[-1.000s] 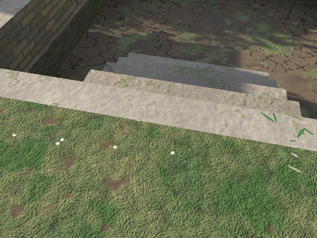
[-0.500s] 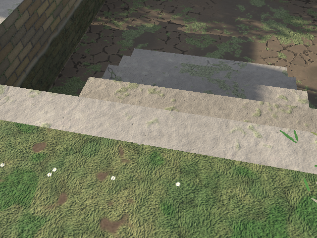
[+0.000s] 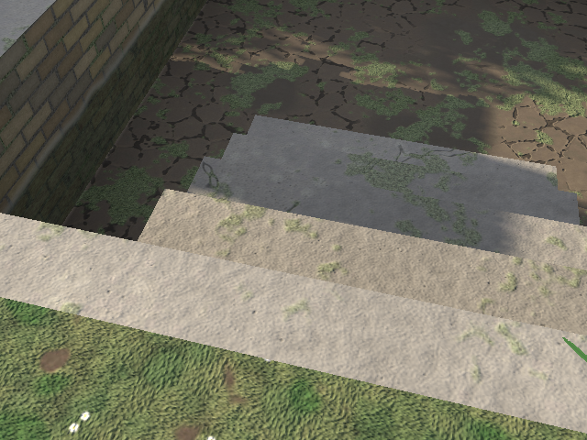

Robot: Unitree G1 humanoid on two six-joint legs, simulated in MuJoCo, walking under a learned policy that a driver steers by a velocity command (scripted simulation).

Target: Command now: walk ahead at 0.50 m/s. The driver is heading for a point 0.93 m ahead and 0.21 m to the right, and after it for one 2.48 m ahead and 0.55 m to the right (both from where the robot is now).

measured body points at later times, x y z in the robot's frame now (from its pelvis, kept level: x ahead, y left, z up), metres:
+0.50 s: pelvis +0.28 -0.04 -0.01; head +0.31 -0.05 +0.44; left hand +0.43 +0.20 -0.13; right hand +0.22 -0.28 -0.16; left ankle +0.10 +0.06 -0.66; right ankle +0.37 -0.10 -0.73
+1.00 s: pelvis +0.54 -0.02 -0.01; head +0.57 -0.02 +0.44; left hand +0.44 +0.20 -0.15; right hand +0.74 -0.24 -0.12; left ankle +0.67 +0.05 -0.73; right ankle +0.37 -0.11 -0.73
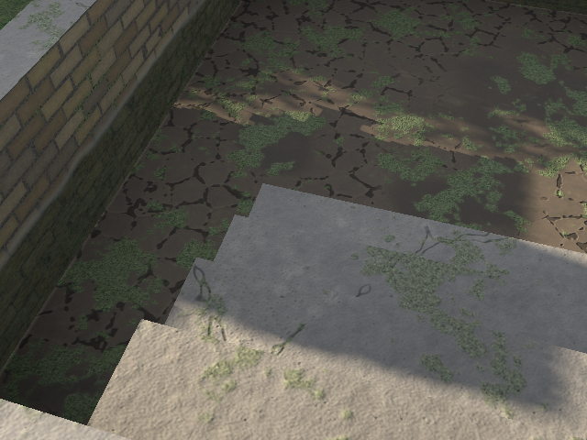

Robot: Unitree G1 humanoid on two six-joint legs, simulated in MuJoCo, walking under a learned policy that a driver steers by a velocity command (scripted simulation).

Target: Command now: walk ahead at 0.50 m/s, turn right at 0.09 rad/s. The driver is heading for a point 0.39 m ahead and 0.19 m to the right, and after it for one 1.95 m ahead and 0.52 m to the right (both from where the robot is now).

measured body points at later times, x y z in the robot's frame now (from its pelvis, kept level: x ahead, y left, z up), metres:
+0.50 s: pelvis +0.21 +0.00 +0.00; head +0.20 +0.00 +0.45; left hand +0.39 +0.23 -0.12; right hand +0.12 -0.25 -0.14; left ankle +0.13 +0.08 -0.72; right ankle +0.26 -0.15 -0.64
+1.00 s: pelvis +0.43 -0.17 -0.18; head +0.46 -0.20 +0.27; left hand +0.54 +0.04 -0.33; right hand +0.37 -0.42 -0.33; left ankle +0.50 -0.03 -0.77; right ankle +0.45 -0.24 -0.90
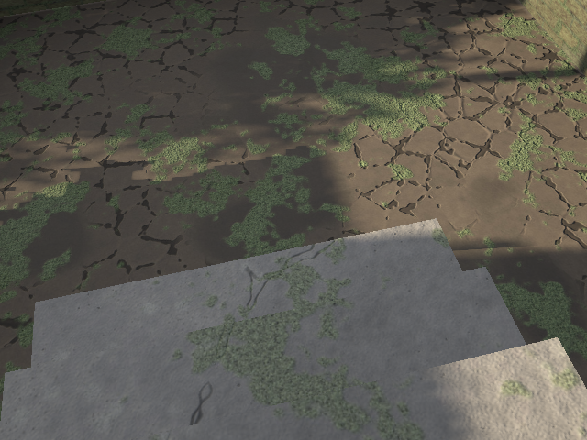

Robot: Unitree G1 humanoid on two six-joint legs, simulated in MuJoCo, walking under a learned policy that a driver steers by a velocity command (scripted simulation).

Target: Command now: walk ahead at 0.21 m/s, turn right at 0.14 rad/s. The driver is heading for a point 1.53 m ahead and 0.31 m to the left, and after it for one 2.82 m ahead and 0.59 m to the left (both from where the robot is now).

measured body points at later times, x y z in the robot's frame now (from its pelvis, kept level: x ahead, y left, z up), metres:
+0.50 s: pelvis +0.06 +0.02 +0.02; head +0.06 +0.01 +0.47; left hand +0.08 +0.25 -0.13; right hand +0.07 -0.21 -0.13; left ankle +0.06 +0.12 -0.72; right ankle +0.05 -0.05 -0.72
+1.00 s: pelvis +0.08 +0.01 +0.02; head +0.06 +0.01 +0.47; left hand +0.05 +0.23 -0.14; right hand +0.07 -0.22 -0.14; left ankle +0.06 +0.12 -0.71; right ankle +0.05 -0.05 -0.72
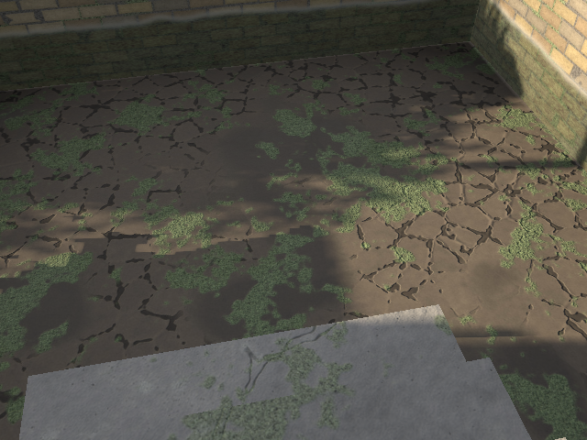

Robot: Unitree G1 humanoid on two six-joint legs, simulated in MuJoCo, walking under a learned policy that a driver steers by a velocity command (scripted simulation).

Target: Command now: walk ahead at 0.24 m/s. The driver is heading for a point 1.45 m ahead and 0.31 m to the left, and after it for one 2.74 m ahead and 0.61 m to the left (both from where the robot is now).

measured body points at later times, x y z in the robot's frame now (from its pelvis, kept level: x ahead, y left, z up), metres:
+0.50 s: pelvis +0.18 +0.13 -0.12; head +0.19 +0.15 +0.33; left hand +0.04 +0.35 -0.27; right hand +0.37 -0.12 -0.22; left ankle +0.31 +0.27 -0.84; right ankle -0.02 -0.06 -0.74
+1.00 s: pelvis +0.42 +0.18 -0.24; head +0.43 +0.18 +0.21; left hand +0.58 +0.42 -0.36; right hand +0.29 -0.04 -0.37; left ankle +0.29 +0.27 -0.92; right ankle +0.62 +0.03 -0.91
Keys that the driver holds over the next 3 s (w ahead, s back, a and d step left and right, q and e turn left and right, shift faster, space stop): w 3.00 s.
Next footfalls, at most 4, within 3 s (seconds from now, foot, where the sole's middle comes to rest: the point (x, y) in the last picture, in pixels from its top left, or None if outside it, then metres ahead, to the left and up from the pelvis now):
0.54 left None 0.33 0.27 -0.96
1.18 right None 0.72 0.05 -1.14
1.78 left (226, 371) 1.04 0.31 -1.32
2.40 right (289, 307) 1.46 0.09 -1.49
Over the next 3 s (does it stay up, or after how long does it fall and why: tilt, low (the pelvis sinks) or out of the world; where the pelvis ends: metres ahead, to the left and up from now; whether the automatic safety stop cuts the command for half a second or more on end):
stays up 1.64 0.22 -0.72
